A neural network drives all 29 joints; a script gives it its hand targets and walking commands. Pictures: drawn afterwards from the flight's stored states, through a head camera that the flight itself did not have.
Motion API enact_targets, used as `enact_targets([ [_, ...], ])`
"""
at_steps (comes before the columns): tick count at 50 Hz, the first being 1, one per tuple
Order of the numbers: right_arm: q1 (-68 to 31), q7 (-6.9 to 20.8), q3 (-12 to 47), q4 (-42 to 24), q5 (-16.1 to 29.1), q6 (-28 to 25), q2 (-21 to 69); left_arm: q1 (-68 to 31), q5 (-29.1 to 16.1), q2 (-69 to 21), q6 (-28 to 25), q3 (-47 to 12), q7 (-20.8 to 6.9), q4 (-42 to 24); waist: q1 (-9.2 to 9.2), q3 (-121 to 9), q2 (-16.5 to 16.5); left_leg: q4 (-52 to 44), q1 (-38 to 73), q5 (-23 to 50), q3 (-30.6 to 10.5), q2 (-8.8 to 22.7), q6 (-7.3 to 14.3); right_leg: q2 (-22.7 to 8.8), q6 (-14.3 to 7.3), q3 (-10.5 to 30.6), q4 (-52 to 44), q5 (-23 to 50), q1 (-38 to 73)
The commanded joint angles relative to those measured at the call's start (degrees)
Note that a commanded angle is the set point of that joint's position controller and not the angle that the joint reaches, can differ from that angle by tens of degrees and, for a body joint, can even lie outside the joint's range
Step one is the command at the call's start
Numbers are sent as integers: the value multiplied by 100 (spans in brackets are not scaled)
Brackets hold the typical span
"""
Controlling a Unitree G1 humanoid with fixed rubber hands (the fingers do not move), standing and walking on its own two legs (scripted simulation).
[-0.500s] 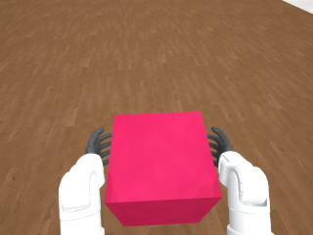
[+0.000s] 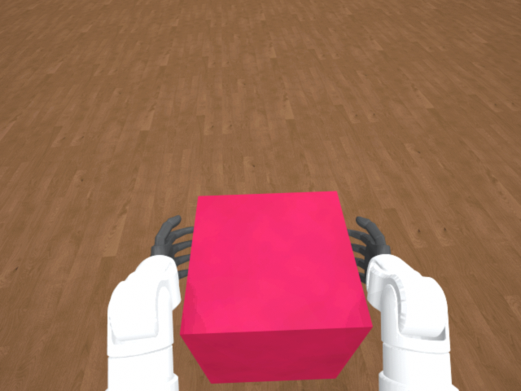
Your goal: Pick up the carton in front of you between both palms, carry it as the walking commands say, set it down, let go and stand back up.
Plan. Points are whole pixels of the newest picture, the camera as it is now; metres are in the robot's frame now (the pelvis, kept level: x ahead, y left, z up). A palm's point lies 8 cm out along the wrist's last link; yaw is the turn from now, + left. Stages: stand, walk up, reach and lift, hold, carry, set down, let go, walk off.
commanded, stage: carry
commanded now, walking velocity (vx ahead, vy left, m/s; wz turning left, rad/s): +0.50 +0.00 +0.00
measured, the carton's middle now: (270, 292) +0.26 +0.00 +0.00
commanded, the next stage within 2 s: none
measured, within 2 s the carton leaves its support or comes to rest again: neither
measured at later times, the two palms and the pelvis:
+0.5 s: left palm (185, 139) +0.55 +0.16 +0.10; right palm (335, 135) +0.54 -0.14 +0.10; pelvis +0.27 +0.02 +0.01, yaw -2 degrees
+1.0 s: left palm (204, 133) +0.62 +0.14 +0.06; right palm (339, 133) +0.60 -0.16 +0.06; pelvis +0.34 -0.01 +0.01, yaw -2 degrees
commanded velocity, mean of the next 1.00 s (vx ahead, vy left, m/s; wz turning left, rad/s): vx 0.02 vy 0.00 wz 0.00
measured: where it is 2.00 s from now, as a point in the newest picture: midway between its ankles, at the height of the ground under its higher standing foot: (274, 387)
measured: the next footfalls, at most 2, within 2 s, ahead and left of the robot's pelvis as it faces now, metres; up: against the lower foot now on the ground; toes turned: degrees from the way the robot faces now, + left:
left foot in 0.38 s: +0.39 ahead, +0.10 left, +0.00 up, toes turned -17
right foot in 0.56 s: +0.26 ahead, -0.11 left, +0.00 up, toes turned -8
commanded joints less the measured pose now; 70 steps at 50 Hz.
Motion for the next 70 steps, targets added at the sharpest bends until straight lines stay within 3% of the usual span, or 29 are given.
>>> enact_targets([
  [1, -2728, 1500, 4288, -397, 2310, -298, 5458, -2266, -2461, -5742, -64, -4138, -1574, -279, 8, -1752, -735, 2571, -3251, 605, -744, -43, 311, -1829, -323, 2565, -1592, 1147, 3583],
  [3, -2737, 1471, 4416, -446, 2373, -454, 5676, -2238, -2462, -5872, -181, -4123, -1593, -340, -26, -1640, -762, 1966, -3066, 1017, -541, 16, 253, -1641, -88, 1988, -1915, 599, 3079],
  [7, -2230, 1356, 4426, -404, 2205, -633, 5633, -1789, -2450, -5706, -272, -4126, -1652, -323, -41, -1428, -920, 781, -3073, 1406, -79, -171, 125, -1368, -112, 1008, -1732, 2676, 3183],
  [11, -2077, 1314, 4465, -599, 2175, -641, 5455, -1476, -2351, -5458, -309, -4097, -1670, -370, -36, -1066, -1342, -722, -2607, 2145, 353, -423, 42, -1081, 40, 336, -1567, 3696, 2990],
  [14, -2398, 1332, 4498, -956, 2360, -540, 5252, -1700, -2356, -5251, -251, -4110, -1602, -730, 4, -1025, -1213, -1398, -1907, 2854, 552, -563, 49, -1028, 157, 191, -1188, 3368, 2826],
  [16, -2432, 1345, 4447, -1054, 2429, -420, 5033, -1873, -2340, -5021, -142, -4082, -1528, -940, -72, -1119, -811, -2310, -948, 3823, 639, -598, 63, -794, 389, 35, -479, 2778, 2575],
  [17, -2423, 1357, 4358, -1021, 2387, -345, 4878, -1908, -2311, -4890, -59, -4059, -1487, -929, -116, -1233, -544, -2500, -188, 4480, 359, -292, 144, -670, 579, 108, -49, 2179, 2145],
  [18, -2376, 1366, 4204, -922, 2355, -259, 4625, -1878, -2294, -4781, 39, -4048, -1449, -867, -100, -1579, 45, -1983, 906, 6477, -389, 543, 403, -501, 760, 222, 518, 808, 1386],
  [19, -2175, 1357, 4028, -755, 2311, -190, 4469, -1908, -2318, -4714, 131, -4113, -1430, -844, -167, -2012, 801, -1726, 1545, 8064, -1251, 1314, 874, -225, 866, 518, 944, -1060, 958],
  [20, -2049, 1362, 3936, -603, 2285, -122, 4494, -1802, -2327, -4707, 198, -4114, -1424, -707, -202, -2202, 936, -1797, 1734, 8088, -1521, 1575, 1199, -143, 783, 976, 1107, -2492, 702],
  [21, -1967, 1395, 3937, -495, 2317, -116, 4620, -1774, -2316, -4717, 229, -4128, -1422, -749, -188, -2227, 641, -1888, 1729, 7197, -1424, 1554, 1353, -223, 683, 1076, 911, -2633, 681],
  [23, -2167, 1438, 3968, -475, 2305, -157, 4904, -2051, -2338, -4942, 214, -4200, -1455, -674, -148, -2080, 557, -2136, 1337, 6179, -1058, 1069, 1039, -241, 675, 1075, -48, -2389, 953],
  [25, -2327, 1470, 4049, -382, 2276, -214, 5160, -2186, -2344, -5218, 129, -4224, -1509, -556, -86, -1973, 398, -2134, 743, 4792, -633, 726, 688, -255, 734, 940, -1085, -1231, 1591],
  [27, -2368, 1517, 4106, -304, 2261, -302, 5253, -2086, -2255, -5340, 29, -4202, -1540, -343, -100, -1862, 128, -1989, 276, 4103, -316, 528, 468, -460, 741, 1029, -1011, -341, 1964],
  [29, -2411, 1565, 4130, -205, 2217, -409, 5278, -2025, -2147, -5362, -79, -4199, -1552, -189, -119, -1613, 44, -1949, -8, 3809, -103, 399, 379, -651, 721, 1119, -867, -46, 1738],
  [30, -2400, 1582, 4110, -35, 2167, -451, 5314, -2081, -2126, -5383, -112, -4211, -1556, -84, -117, -1501, 21, -1907, -64, 3818, -99, 353, 411, -689, 727, 1099, -765, 197, 1711],
  [32, -2358, 1588, 4029, 216, 2068, -576, 5274, -2142, -2073, -5316, -232, -4171, -1580, 116, -121, -1532, -85, -1530, -27, 4950, -182, 333, 460, -683, 745, 1011, -545, 974, 1865],
  [34, -2267, 1581, 3976, 366, 1931, -796, 5102, -1832, -1904, -5175, -466, -3982, -1603, 474, -107, -1529, -327, -1209, -82, 5467, -109, 321, 475, -696, 757, 1005, -504, 1720, 1812],
  [39, -2407, 1549, 4088, 411, 1798, -1356, 5073, -1764, -1639, -5114, -1051, -3798, -1624, 641, -91, -1565, -573, -982, -364, 5035, -43, 180, 424, -710, 698, 1012, -271, 2789, 2028],
  [45, -2178, 1478, 3890, 551, 1508, -1843, 4719, -1673, -1409, -4805, -1542, -3675, -1548, 647, -83, -1644, -356, -984, -222, 5023, -62, 218, 444, -693, 639, 1056, -272, 2473, 1997],
  [52, -2205, 1359, 2926, 1519, 732, -2719, 4192, -1770, -729, -4292, -2422, -2873, -1446, 1645, -89, -1439, -449, -980, -447, 4228, -32, 212, 423, -738, 581, 1108, -359, 2478, 2026],
  [57, -2658, 1357, 2481, 2295, 425, -3378, 4291, -2185, -406, -4386, -3076, -2352, -1441, 2445, -80, -1313, -493, -1086, -567, 3695, -37, 228, 403, -726, 507, 1097, -439, 2038, 1988],
  [60, -2942, 1426, 2509, 2534, 443, -3673, 4574, -2466, -397, -4692, -3362, -2367, -1483, 2671, -73, -1317, -375, -1165, -495, 3683, -74, 258, 406, -668, 482, 1096, -504, 1530, 1930],
  [64, -3128, 1539, 2764, 2535, 590, -3717, 5012, -2607, -497, -5168, -3383, -2605, -1562, 2685, -65, -1360, -267, -1285, -435, 3490, -135, 279, 412, -633, 449, 1126, -562, 979, 1860],
  [70, -2816, 1576, 3009, 2250, 769, -3250, 5079, -2248, -661, -5235, -2906, -2829, -1601, 2454, -87, -1356, -306, -1401, -423, 3243, -195, 312, 407, -630, 419, 1182, -634, 585, 1713],
])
